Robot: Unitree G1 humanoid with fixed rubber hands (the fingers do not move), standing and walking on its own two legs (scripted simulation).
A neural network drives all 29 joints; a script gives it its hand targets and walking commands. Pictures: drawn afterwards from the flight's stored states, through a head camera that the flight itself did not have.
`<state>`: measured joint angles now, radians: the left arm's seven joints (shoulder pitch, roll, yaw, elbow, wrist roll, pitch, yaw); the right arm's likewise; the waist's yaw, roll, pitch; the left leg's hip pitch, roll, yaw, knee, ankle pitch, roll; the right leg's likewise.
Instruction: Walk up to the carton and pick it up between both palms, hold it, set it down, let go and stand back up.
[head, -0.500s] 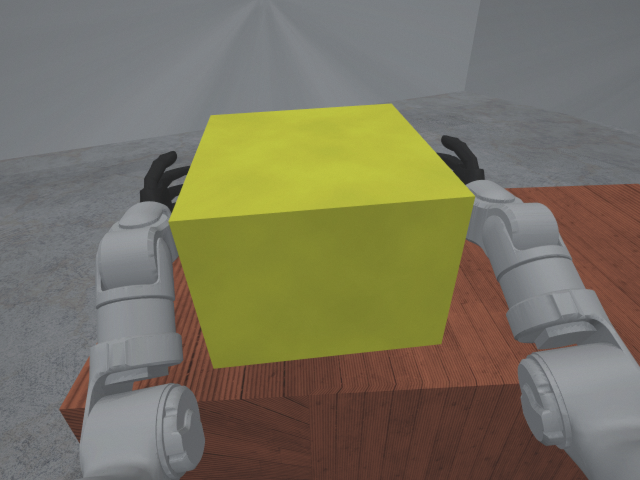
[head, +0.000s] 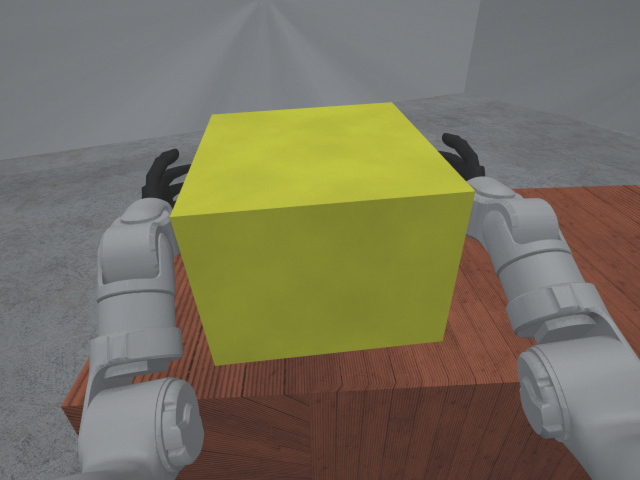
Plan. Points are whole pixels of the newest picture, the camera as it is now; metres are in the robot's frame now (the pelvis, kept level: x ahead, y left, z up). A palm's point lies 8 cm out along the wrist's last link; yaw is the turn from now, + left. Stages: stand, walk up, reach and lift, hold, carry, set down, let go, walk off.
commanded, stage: hold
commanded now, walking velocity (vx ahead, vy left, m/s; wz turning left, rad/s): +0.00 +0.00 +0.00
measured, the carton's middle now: (315, 216) +0.41 +0.00 +0.22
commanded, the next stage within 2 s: none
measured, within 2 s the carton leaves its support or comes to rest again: neither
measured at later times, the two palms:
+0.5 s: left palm (160, 207) +0.37 +0.19 +0.26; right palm (459, 190) +0.37 -0.18 +0.27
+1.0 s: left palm (162, 214) +0.37 +0.19 +0.26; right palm (461, 194) +0.37 -0.18 +0.26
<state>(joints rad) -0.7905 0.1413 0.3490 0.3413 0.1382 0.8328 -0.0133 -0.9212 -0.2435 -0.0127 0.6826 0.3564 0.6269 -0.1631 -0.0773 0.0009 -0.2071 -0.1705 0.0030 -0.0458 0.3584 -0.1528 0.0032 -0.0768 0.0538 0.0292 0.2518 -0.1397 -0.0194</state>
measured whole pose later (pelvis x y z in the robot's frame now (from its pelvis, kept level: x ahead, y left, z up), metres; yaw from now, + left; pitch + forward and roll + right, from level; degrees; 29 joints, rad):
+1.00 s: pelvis +0.01 +0.00 +0.00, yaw +0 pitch -2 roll -1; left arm -0.76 0.15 0.31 0.30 0.11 0.84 0.02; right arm -0.89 -0.26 0.02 0.66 0.40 0.60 -0.17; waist -0.07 -0.01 -0.20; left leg -0.17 0.00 -0.05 0.37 -0.17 0.00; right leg -0.07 0.06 0.03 0.25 -0.15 -0.02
